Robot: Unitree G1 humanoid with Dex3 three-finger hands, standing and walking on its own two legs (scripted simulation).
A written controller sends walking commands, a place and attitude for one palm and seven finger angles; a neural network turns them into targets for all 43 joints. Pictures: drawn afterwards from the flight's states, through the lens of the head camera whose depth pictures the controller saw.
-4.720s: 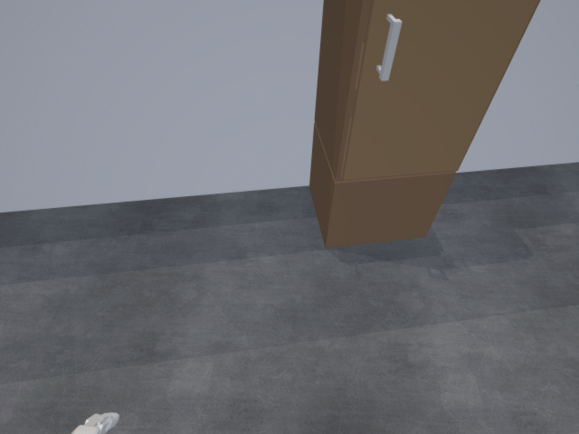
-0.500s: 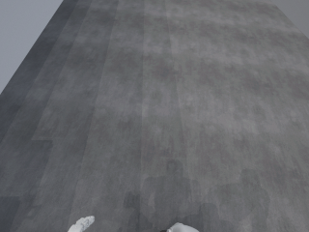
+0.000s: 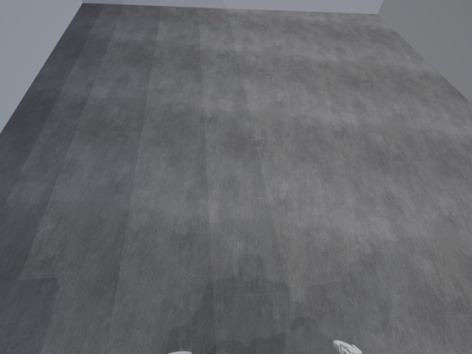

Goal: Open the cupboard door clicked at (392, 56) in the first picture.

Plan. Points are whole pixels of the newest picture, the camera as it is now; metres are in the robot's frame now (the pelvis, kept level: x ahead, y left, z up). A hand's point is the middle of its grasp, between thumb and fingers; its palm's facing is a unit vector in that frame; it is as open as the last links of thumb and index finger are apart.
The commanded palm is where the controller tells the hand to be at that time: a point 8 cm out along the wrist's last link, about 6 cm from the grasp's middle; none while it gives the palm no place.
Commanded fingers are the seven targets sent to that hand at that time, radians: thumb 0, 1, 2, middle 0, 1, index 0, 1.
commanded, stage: turn to face it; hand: left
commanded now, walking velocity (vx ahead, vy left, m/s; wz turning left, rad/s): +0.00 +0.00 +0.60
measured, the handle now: out of the picture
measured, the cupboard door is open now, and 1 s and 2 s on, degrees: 0 0 0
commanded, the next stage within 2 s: none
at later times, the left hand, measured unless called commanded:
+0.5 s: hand out of the picture +0.09 +0.16 -0.13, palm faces +0.28 -0.91 -0.29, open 7.4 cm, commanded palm none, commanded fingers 0.00 0.90 0.90 -0.20 -0.30 -0.20 -0.30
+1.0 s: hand out of the picture -0.14 +0.15 -0.18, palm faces +0.63 -0.74 -0.25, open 7.4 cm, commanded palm none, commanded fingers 0.00 0.90 0.90 -0.20 -0.30 -0.20 -0.30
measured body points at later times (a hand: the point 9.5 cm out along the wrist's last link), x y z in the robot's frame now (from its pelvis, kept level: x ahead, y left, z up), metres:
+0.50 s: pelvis +0.02 -0.06 +0.01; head +0.05 -0.09 +0.46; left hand +0.07 +0.21 -0.10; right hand +0.10 -0.29 -0.16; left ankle +0.00 +0.09 -0.65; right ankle +0.05 -0.14 -0.73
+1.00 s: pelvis -0.02 -0.03 +0.00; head +0.00 +0.01 +0.45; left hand -0.17 +0.19 -0.16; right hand +0.25 -0.16 -0.11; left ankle -0.08 +0.04 -0.73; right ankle +0.04 -0.16 -0.68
